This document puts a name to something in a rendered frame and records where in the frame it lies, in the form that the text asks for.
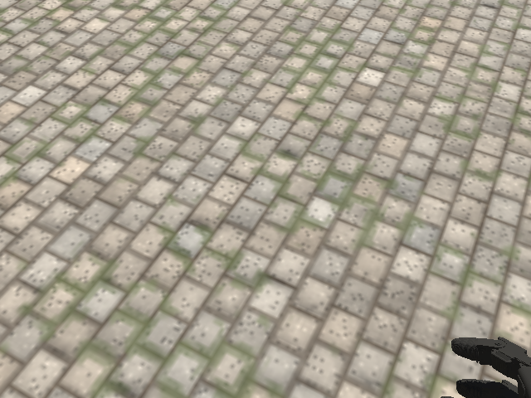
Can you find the right robot hand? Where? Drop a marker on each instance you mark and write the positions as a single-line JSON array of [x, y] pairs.
[[505, 357]]

